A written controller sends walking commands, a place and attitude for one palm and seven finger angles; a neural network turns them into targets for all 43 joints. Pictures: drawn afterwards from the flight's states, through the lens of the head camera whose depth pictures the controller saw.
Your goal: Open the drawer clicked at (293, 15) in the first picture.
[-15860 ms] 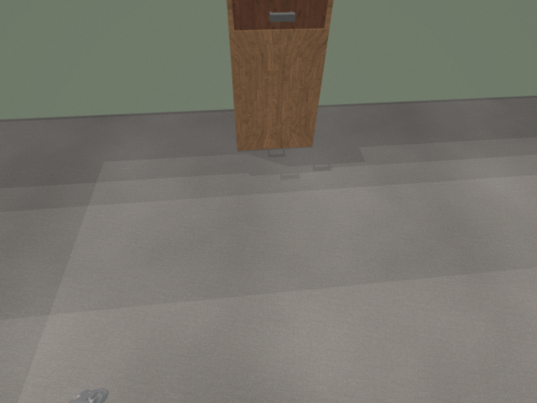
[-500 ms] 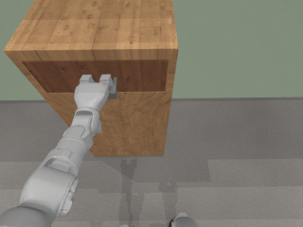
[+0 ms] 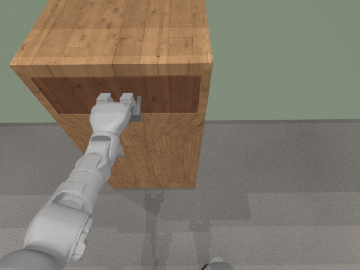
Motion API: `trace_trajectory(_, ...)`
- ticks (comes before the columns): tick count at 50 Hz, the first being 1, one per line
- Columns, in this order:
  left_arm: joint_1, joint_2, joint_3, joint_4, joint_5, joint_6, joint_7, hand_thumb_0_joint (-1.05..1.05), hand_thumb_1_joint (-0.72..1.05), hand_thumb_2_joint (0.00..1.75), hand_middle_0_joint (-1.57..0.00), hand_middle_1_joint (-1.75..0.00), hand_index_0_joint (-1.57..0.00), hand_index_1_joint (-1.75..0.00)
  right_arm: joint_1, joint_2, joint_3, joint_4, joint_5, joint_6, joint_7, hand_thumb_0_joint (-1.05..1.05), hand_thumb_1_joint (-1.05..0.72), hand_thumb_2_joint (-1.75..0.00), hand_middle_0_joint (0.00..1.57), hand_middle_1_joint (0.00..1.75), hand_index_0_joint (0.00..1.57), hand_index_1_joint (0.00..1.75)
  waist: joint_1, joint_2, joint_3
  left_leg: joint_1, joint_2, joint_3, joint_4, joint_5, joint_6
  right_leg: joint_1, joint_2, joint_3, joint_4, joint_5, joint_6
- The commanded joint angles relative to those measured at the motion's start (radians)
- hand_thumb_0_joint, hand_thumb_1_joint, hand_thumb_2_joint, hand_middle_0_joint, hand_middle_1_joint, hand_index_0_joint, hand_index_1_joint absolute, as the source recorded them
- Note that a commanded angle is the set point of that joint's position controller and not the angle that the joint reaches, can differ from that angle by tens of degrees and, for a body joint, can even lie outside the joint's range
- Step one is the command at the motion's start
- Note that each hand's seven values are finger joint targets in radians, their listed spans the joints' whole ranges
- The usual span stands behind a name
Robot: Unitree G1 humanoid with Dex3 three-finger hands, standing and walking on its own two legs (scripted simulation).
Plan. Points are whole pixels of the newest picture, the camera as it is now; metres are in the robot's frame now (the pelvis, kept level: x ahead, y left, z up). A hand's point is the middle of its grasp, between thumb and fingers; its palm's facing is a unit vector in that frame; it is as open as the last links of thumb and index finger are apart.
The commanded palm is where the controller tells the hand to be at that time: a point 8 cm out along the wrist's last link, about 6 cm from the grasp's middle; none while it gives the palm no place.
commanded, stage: close the thumb around the handle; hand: left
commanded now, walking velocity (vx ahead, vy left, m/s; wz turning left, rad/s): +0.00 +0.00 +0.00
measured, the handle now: (120, 106) +0.51 +0.15 +0.02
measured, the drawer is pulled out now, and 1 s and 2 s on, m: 0.00 0.03 0.16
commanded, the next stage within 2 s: pull the drawer open in 0.50 s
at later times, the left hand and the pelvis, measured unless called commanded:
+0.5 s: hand (118, 128) +0.46 +0.15 +0.00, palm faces -0.02 -0.02 -1.00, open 6.3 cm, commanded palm +0.44 +0.15 +0.06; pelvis +0.00 +0.00 +0.00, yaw +0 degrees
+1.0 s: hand (117, 138) +0.43 +0.15 +0.00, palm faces -0.01 -0.06 -1.00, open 6.3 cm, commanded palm +0.38 +0.16 +0.06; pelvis +0.01 +0.00 +0.01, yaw -1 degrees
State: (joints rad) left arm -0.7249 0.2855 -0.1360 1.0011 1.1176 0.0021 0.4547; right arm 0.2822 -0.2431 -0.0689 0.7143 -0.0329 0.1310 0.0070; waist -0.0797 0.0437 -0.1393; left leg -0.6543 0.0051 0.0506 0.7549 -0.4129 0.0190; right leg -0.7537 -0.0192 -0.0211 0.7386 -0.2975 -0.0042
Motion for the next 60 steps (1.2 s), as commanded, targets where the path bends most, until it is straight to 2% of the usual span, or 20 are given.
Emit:
trace_trajectory(1,-0.446,0.166,0.041,-0.180,-0.003,0.027,0.045,0.00,0.12,0.56,-0.34,-1.27,-0.34,-1.27,0.081,-0.132,-0.044,-0.071,-0.004,-0.018,-0.015,0.00,-0.90,-0.90,0.20,0.30,0.20,0.30,-0.019,-0.023,-0.411,0.166,-0.028,-0.021,-0.072,0.413,0.007,0.318,0.042,-0.007,-0.049,0.338,-0.037)
trace_trajectory(4,-0.465,0.162,0.031,-0.155,-0.007,0.035,0.033,0.00,0.28,0.64,-0.36,-1.28,-0.36,-1.28,0.082,-0.134,-0.040,-0.068,-0.002,-0.018,-0.020,0.00,-0.90,-0.90,0.20,0.30,0.20,0.30,-0.030,-0.042,-0.391,0.154,-0.028,-0.023,-0.076,0.393,0.009,0.315,0.041,-0.007,-0.052,0.328,-0.035)
trace_trajectory(9,-0.437,0.223,0.074,-0.151,-0.013,0.017,0.008,0.00,0.56,0.76,-0.38,-1.31,-0.38,-1.31,0.085,-0.137,-0.033,-0.075,-0.001,-0.021,-0.030,0.00,-0.90,-0.90,0.20,0.30,0.20,0.30,-0.012,-0.056,-0.406,0.125,-0.033,-0.014,-0.078,0.386,0.014,0.364,0.036,0.006,-0.048,0.360,-0.033)
trace_trajectory(11,-0.402,0.197,0.057,-0.146,-0.012,0.010,0.003,0.00,0.68,0.80,-0.38,-1.33,-0.38,-1.33,0.082,-0.133,-0.034,-0.083,-0.001,-0.025,-0.029,0.00,-0.90,-0.90,0.20,0.30,0.20,0.30,-0.010,-0.058,-0.393,0.117,-0.034,-0.009,-0.079,0.379,0.014,0.365,0.037,0.007,-0.053,0.361,-0.032)
trace_trajectory(12,-0.395,0.229,0.090,-0.154,-0.011,0.001,0.002,0.00,0.73,0.83,-0.39,-1.33,-0.39,-1.33,0.082,-0.135,-0.034,-0.080,-0.001,-0.024,-0.029,0.00,-0.90,-0.90,0.20,0.30,0.20,0.30,0.000,-0.062,-0.406,0.113,-0.035,-0.010,-0.074,0.394,0.014,0.375,0.036,0.008,-0.045,0.373,-0.034)
trace_trajectory(14,-0.410,0.180,0.046,-0.155,-0.009,-0.003,0.006,0.00,0.84,0.88,-0.40,-1.34,-0.40,-1.34,0.086,-0.131,-0.037,-0.082,0.000,-0.028,-0.027,0.00,-0.90,-0.90,0.20,0.30,0.20,0.30,-0.016,-0.049,-0.385,0.117,-0.032,-0.009,-0.074,0.376,0.012,0.340,0.037,0.004,-0.051,0.349,-0.032)
trace_trajectory(15,-0.421,0.210,0.069,-0.161,-0.007,-0.007,0.011,0.00,0.90,0.90,-0.40,-1.35,-0.40,-1.35,0.090,-0.135,-0.037,-0.076,-0.002,-0.030,-0.027,0.00,-0.90,-0.90,0.20,0.30,0.20,0.30,-0.014,-0.054,-0.382,0.116,-0.031,-0.009,-0.073,0.376,0.013,0.342,0.037,0.007,-0.051,0.350,-0.032)
trace_trajectory(16,-0.405,0.234,0.091,-0.166,-0.008,-0.008,0.014,0.00,0.90,0.90,-0.40,-1.35,-0.40,-1.35,0.090,-0.137,-0.037,-0.079,-0.002,-0.030,-0.026,0.00,-0.90,-0.90,0.20,0.30,0.20,0.30,-0.002,-0.059,-0.409,0.112,-0.034,-0.010,-0.072,0.378,0.013,0.361,0.037,0.009,-0.044,0.353,-0.033)
trace_trajectory(24,-0.490,0.168,0.036,-0.169,-0.004,0.007,0.045,0.00,0.90,0.90,-0.40,-1.35,-0.40,-1.35,0.099,-0.133,-0.044,-0.064,-0.006,-0.031,-0.021,0.00,-0.90,-0.90,0.20,0.30,0.20,0.30,-0.039,-0.032,-0.409,0.140,-0.031,-0.021,-0.059,0.376,0.011,0.301,0.041,-0.003,-0.045,0.322,-0.033)
trace_trajectory(25,-0.501,0.201,0.058,-0.166,-0.001,0.012,0.048,0.00,0.90,0.90,-0.40,-1.35,-0.40,-1.35,0.098,-0.137,-0.041,-0.058,-0.004,-0.031,-0.021,0.00,-0.90,-0.90,0.20,0.30,0.20,0.30,-0.036,-0.031,-0.403,0.135,-0.030,-0.025,-0.063,0.372,0.010,0.299,0.040,-0.003,-0.042,0.313,-0.034)
trace_trajectory(28,-0.504,0.186,0.049,-0.176,-0.009,0.017,0.043,0.00,0.90,0.90,-0.40,-1.35,-0.40,-1.35,0.105,-0.135,-0.043,-0.058,-0.006,-0.028,-0.020,0.00,-0.90,-0.90,0.20,0.30,0.20,0.30,-0.031,-0.020,-0.448,0.161,-0.030,-0.027,-0.061,0.407,0.009,0.318,0.041,-0.004,-0.038,0.340,-0.035)
trace_trajectory(30,-0.493,0.199,0.059,-0.160,-0.016,0.019,0.038,0.00,0.90,0.90,-0.40,-1.35,-0.40,-1.35,0.099,-0.137,-0.040,-0.058,-0.004,-0.026,-0.022,0.00,-0.90,-0.90,0.20,0.30,0.20,0.30,-0.033,-0.052,-0.421,0.136,-0.033,-0.022,-0.066,0.374,0.013,0.333,0.041,0.001,-0.048,0.331,-0.031)
trace_trajectory(33,-0.415,0.191,0.062,-0.166,-0.023,0.006,0.024,0.00,0.90,0.90,-0.40,-1.35,-0.40,-1.35,0.090,-0.133,-0.039,-0.071,-0.002,-0.025,-0.022,0.00,-0.90,-0.90,0.20,0.30,0.20,0.30,-0.004,-0.024,-0.433,0.145,-0.035,-0.020,-0.080,0.387,0.010,0.358,0.039,0.002,-0.048,0.340,-0.036)
trace_trajectory(37,-0.295,0.163,0.067,-0.214,-0.036,-0.019,0.008,0.00,0.90,0.90,-0.40,-1.35,-0.40,-1.35,0.078,-0.128,-0.043,-0.097,0.000,-0.024,-0.015,0.00,-0.90,-0.90,0.20,0.30,0.20,0.30,0.029,-0.041,-0.448,0.163,-0.030,-0.018,-0.083,0.445,0.009,0.396,0.040,-0.002,-0.047,0.388,-0.039)
trace_trajectory(40,-0.232,0.129,0.045,-0.254,-0.027,-0.028,0.011,0.00,0.90,0.90,-0.40,-1.35,-0.40,-1.35,0.067,-0.124,-0.046,-0.105,0.004,-0.024,-0.011,0.00,-0.90,-0.90,0.20,0.30,0.20,0.30,0.032,-0.058,-0.406,0.163,-0.023,-0.015,-0.090,0.460,0.008,0.388,0.039,-0.005,-0.052,0.405,-0.038)
trace_trajectory(47,-0.104,0.142,0.070,-0.397,-0.012,0.006,0.036,0.00,0.90,0.90,-0.40,-1.35,-0.40,-1.35,0.027,-0.122,-0.048,-0.125,0.005,-0.013,0.001,0.00,-0.90,-0.90,0.20,0.30,0.20,0.30,0.061,-0.054,-0.420,0.206,-0.019,-0.010,-0.098,0.535,0.006,0.434,0.037,-0.005,-0.056,0.456,-0.043)
trace_trajectory(49,-0.060,0.116,0.049,-0.432,-0.013,0.023,0.038,0.00,0.90,0.90,-0.40,-1.35,-0.40,-1.35,0.015,-0.116,-0.048,-0.130,0.007,-0.009,0.003,0.00,-0.90,-0.90,0.20,0.30,0.20,0.30,0.058,-0.039,-0.405,0.230,-0.015,-0.010,-0.099,0.563,0.004,0.430,0.036,-0.008,-0.061,0.475,-0.041)
trace_trajectory(51,-0.021,0.131,0.063,-0.462,-0.015,0.039,0.037,0.00,0.90,0.90,-0.40,-1.35,-0.40,-1.35,0.000,-0.118,-0.045,-0.135,0.009,-0.007,0.002,0.00,-0.90,-0.90,0.20,0.30,0.20,0.30,0.067,-0.064,-0.391,0.227,-0.017,-0.006,-0.108,0.550,0.005,0.453,0.037,-0.005,-0.066,0.480,-0.040)
trace_trajectory(54,0.006,0.095,0.028,-0.499,-0.015,0.056,0.030,0.00,0.90,0.90,-0.40,-1.35,-0.40,-1.35,-0.027,-0.113,-0.040,-0.145,0.014,-0.005,0.000,0.00,-0.90,-0.90,0.20,0.30,0.20,0.30,0.063,-0.055,-0.355,0.249,-0.016,-0.012,-0.116,0.552,0.001,0.437,0.037,-0.013,-0.072,0.457,-0.041)
trace_trajectory(60,0.119,0.082,0.017,-0.593,-0.022,0.066,0.012,0.00,0.90,0.90,-0.40,-1.35,-0.40,-1.35,-0.072,-0.105,-0.033,-0.170,0.014,-0.009,-0.003,0.00,-0.90,-0.90,0.20,0.30,0.20,0.30,0.084,-0.066,-0.351,0.276,-0.021,-0.006,-0.127,0.561,0.002,0.482,0.032,-0.008,-0.082,0.492,-0.040)
